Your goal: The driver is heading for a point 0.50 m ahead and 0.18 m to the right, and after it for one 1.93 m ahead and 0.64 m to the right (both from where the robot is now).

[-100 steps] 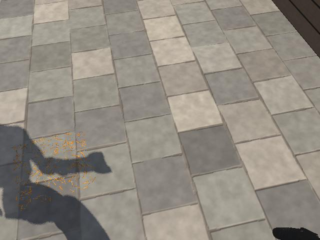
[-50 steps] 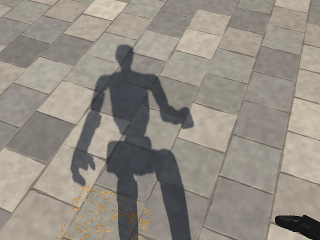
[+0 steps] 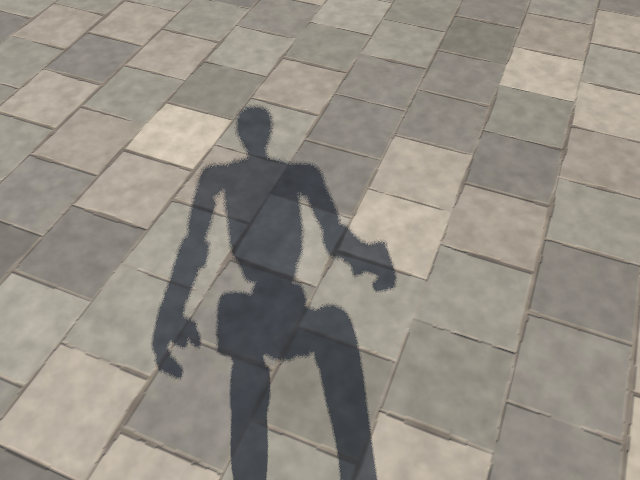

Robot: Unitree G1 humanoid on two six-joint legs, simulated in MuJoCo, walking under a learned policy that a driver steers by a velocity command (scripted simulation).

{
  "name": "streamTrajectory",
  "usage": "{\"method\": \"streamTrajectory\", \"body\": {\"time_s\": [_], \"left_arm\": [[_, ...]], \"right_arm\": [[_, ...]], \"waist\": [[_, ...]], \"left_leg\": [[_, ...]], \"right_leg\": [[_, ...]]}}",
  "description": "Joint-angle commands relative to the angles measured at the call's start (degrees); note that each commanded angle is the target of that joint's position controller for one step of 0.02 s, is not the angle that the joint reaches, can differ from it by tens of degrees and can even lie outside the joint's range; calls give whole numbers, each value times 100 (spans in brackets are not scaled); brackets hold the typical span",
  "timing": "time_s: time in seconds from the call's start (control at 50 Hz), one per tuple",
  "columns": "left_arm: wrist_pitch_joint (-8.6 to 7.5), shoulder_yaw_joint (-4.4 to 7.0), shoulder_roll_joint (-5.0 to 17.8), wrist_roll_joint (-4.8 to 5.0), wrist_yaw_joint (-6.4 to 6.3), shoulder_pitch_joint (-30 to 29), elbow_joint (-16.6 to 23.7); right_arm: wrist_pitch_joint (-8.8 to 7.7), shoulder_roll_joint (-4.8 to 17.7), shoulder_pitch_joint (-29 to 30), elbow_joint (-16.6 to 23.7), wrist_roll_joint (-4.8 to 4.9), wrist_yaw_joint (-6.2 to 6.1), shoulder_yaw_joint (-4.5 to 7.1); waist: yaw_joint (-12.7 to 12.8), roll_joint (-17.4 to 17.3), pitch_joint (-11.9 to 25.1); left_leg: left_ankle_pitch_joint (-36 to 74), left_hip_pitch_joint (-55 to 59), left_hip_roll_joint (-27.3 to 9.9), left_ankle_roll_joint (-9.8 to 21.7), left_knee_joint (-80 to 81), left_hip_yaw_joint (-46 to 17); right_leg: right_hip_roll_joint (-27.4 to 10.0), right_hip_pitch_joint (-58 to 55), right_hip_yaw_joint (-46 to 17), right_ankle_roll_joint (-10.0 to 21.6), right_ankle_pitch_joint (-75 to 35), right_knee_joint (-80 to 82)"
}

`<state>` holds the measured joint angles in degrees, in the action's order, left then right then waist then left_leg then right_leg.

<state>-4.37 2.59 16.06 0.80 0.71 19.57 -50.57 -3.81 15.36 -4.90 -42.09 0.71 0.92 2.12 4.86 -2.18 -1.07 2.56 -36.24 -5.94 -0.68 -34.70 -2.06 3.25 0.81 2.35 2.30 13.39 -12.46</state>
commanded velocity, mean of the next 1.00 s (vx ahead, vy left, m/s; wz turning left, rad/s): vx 0.41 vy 0.00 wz -0.42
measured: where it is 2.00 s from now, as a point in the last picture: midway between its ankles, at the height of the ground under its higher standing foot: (398, 442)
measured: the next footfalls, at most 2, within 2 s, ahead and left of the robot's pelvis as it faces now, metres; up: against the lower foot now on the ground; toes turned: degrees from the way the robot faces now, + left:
left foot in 0.12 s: +0.25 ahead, +0.15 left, +0.00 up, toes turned +0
right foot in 0.66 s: +0.50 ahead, -0.18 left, +0.00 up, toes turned -28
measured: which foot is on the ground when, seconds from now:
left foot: up 0.00-0.10, down 0.12-0.68, up 0.70-1.00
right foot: down 0.00-0.14, up 0.16-0.64, down 0.66-1.00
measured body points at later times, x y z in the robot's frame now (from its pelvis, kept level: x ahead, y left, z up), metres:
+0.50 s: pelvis +0.27 +0.05 +0.00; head +0.29 +0.04 +0.45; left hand +0.48 +0.27 -0.11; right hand +0.25 -0.24 -0.13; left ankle +0.21 +0.15 -0.74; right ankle +0.41 -0.15 -0.69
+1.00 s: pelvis +0.49 -0.05 +0.00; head +0.52 -0.09 +0.44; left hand +0.72 +0.16 -0.10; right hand +0.53 -0.37 -0.11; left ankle +0.68 +0.05 -0.70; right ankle +0.45 -0.12 -0.74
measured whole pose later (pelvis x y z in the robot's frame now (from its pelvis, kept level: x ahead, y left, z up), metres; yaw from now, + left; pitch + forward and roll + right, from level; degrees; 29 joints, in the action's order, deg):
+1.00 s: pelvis +0.49 -0.05 +0.00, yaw -29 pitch +2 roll +0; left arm 0.2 4.5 16.9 0.4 -1.1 12.2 -40.8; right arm -2.7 17.0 -3.3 -43.1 -0.3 -0.8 2.9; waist 2.3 -1.9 -3.8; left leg -8.2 -35.2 -3.1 -5.0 -43.6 -5.0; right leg 6.4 14.6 -5.5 4.4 11.1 -24.0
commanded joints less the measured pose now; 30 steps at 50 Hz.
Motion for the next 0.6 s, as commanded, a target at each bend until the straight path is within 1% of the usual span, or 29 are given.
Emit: {"method": "streamTrajectory", "body": {"time_s": [0.02, 0.04, 0.06, 0.08, 0.1, 0.12, 0.14, 0.16, 0.18, 0.2, 0.22, 0.24, 0.26, 0.28, 0.3, 0.34, 0.38, 0.42, 0.48, 0.52, 0.56, 0.58, 0.6], "left_arm": [[28, 258, 1045, 51, -51, 159, 123], [59, 273, 1063, 67, -64, 177, 91], [90, 287, 1093, 72, -78, 153, 72], [118, 299, 1138, 78, -89, 46, 83], [140, 264, 1057, 63, -95, -27, 100], [130, 140, 746, -35, -94, -37, 213], [30, -58, 81, -59, -69, 644, 354], [-60, 17, 447, 61, -53, 519, 254], [-93, 159, 895, 209, -42, 76, 383], [-87, 168, 877, 202, -58, -238, 461], [-48, 190, 814, 136, -78, -372, 480], [33, 227, 746, 105, -92, -273, 440], [113, 219, 622, 110, -89, -154, 407], [181, 207, 489, 112, -87, -111, 396], [235, 209, 427, 107, -92, -155, 437], [287, 219, 382, 80, -98, -363, 553], [268, 213, 336, 59, -54, -592, 651], [233, 178, 257, 45, 24, -919, 759], [218, 111, 148, 27, 132, -1546, 1019], [221, 97, 150, 34, 197, -1836, 1197], [228, 113, 199, 40, 263, -1971, 1354], [237, 147, 264, 42, 286, -1913, 1404], [255, 201, 364, 44, 295, -1756, 1421]], "right_arm": [[-127, 428, 660, 546, 34, 89, 88], [-146, 485, 675, 573, 23, 110, 106], [-166, 558, 544, 553, 17, 119, 137], [-188, 662, 205, 470, 5, 113, 192], [-200, 873, -534, 244, -17, 75, 318], [-198, 1233, -1544, 30, -90, 13, 452], [-139, 1821, -2034, -66, -162, -28, 592], [-119, 1303, -2134, -74, -112, -16, 462], [-130, 1012, -1732, -47, -85, -26, 357], [-141, 830, -1345, -8, -82, -34, 299], [-163, 631, -1003, -21, -89, -21, 243], [-214, 491, -782, -31, -125, -17, 206], [-252, 472, -665, -63, -149, -11, 215], [-292, 479, -624, -110, -155, -13, 231], [-321, 531, -603, -160, -162, -23, 252], [-341, 629, -665, -266, -187, -66, 293], [-316, 698, -737, -353, -188, -114, 314], [-280, 783, -764, -399, -168, -153, 330], [-200, 925, -1053, -535, -111, -193, 377], [-112, 985, -1233, -631, -57, -195, 408], [-14, 1058, -1289, -686, -1, -197, 440], [28, 1128, -1225, -674, 18, -208, 459], [69, 1217, -1168, -652, 42, -227, 485]], "waist": [[-24, 588, -285], [-71, 597, -289], [-187, 628, -231], [-420, 673, -63], [-803, 586, 386], [-1212, 264, 1218], [-1007, -1194, 2054], [-1177, -1233, 2284], [-1142, -803, 1352], [-990, -530, 878], [-831, -396, 470], [-645, -503, 303], [-540, -530, 233], [-480, -443, 180], [-436, -349, 92], [-435, -181, -26], [-488, -125, -103], [-595, -78, -190], [-853, 57, -396], [-945, 76, -491], [-908, 15, -490], [-804, -69, -388], [-664, -195, -196]], "left_leg": [[-69, 107, 129, 132, 395, 62], [-283, 213, 159, 202, 501, 38], [-492, 444, 215, 262, 589, 50], [-636, 968, 342, 340, 720, 155], [-638, 2036, 474, 473, 861, 282], [-544, 3701, -144, 753, 589, -277], [-1411, 5839, -1623, 1557, 910, -2682], [-2337, 5768, -1805, 1704, 1623, -3798], [-2585, 5067, -1642, 1426, 1757, -2984], [-2348, 4346, -1427, 1254, 1889, -2273], [-1949, 3688, -1205, 1165, 2118, -1729], [-1572, 3239, -1023, 1067, 2315, -1248], [-1303, 2947, -947, 1049, 2482, -949], [-970, 2800, -925, 1083, 2595, -675], [-681, 2725, -920, 1102, 2679, -414], [-273, 2793, -915, 1131, 2753, -15], [-72, 2934, -846, 1090, 2798, 372], [24, 3001, -758, 1010, 2834, 741], [149, 3384, -890, 987, 2817, 1030], [394, 3843, -1011, 960, 2655, 1152], [1083, 4225, -1111, 884, 2342, 1279], [1937, 4325, -1117, 822, 2057, 1374], [2956, 4405, -1110, 760, 1657, 1446]], "right_leg": [[-1714, 13, -766, 855, -1391, 238], [-1786, -89, -867, 812, -1524, 89], [-1825, -170, -950, 763, -1759, -95], [-1765, -153, -944, 693, -2338, -469], [-1483, 49, -772, 555, -2950, -1304], [-1143, 919, -543, 346, -2239, -2771], [-189, 3190, -146, -99, 456, -4972], [-174, 3881, -904, -115, 1973, -5874], [-477, 4312, -991, -47, 1623, -6177], [-760, 4259, -838, -28, 1122, -6050], [-918, 4096, -810, -58, 735, -5745], [-1073, 3771, -867, -79, 434, -5509], [-1114, 3503, -856, -113, 254, -5429], [-1128, 3435, -838, -146, 142, -5379], [-1134, 3509, -852, -178, -22, -5294], [-1135, 3794, -921, -237, -459, -4928], [-1095, 3913, -876, -264, -1031, -4299], [-1052, 3788, -652, -241, -1538, -3589], [-999, 3846, -327, -150, -1713, -2892], [-956, 4013, -195, -52, -1500, -2601], [-843, 3987, -10, 87, -1078, -2425], [-700, 3742, 140, 186, -814, -2376], [-504, 3378, 319, 298, -513, -2403]]}}
Velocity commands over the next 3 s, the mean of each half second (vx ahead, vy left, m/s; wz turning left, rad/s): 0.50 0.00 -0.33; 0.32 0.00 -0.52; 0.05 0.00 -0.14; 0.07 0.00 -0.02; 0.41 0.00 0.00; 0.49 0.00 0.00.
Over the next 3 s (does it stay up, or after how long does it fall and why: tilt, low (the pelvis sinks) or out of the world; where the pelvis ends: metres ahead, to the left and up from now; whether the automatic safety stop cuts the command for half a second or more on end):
stays up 1.01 -0.36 -0.01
